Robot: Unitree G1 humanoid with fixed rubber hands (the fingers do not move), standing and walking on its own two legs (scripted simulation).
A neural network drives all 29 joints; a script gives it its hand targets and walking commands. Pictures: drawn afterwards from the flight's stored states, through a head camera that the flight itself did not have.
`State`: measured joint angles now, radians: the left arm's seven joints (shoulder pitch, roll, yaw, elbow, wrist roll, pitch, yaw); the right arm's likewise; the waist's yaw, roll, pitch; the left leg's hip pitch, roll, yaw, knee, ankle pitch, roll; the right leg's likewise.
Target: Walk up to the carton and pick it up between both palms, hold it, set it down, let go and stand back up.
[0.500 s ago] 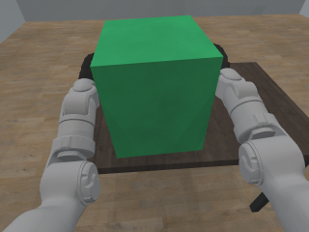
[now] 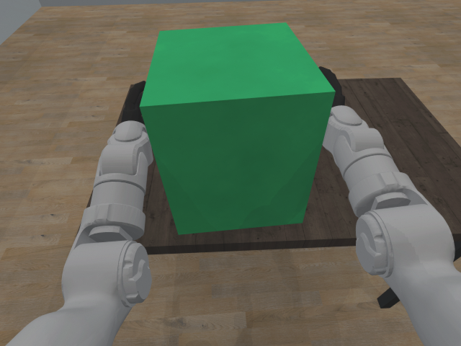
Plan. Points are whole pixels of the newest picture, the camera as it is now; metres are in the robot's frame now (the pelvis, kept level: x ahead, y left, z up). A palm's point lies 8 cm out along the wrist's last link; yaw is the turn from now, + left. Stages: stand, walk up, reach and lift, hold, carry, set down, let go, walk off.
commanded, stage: set down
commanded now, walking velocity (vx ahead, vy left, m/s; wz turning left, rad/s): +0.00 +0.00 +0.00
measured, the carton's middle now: (232, 128) +0.48 +0.01 +0.14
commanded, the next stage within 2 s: none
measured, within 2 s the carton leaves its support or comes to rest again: neither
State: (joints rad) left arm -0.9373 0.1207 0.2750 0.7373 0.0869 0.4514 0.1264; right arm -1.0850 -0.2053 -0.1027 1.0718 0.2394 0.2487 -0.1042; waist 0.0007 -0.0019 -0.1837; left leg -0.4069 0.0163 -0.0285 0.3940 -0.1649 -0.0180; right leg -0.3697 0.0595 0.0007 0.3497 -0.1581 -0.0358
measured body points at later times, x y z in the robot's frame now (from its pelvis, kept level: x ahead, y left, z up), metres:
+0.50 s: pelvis +0.00 -0.01 +0.00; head +0.01 +0.00 +0.45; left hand +0.45 +0.17 +0.16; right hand +0.47 -0.16 +0.17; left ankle +0.01 +0.13 -0.74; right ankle +0.00 -0.09 -0.74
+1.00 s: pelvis +0.02 -0.01 +0.00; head +0.05 -0.01 +0.45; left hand +0.46 +0.18 +0.14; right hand +0.49 -0.15 +0.14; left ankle +0.01 +0.13 -0.74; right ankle +0.00 -0.09 -0.74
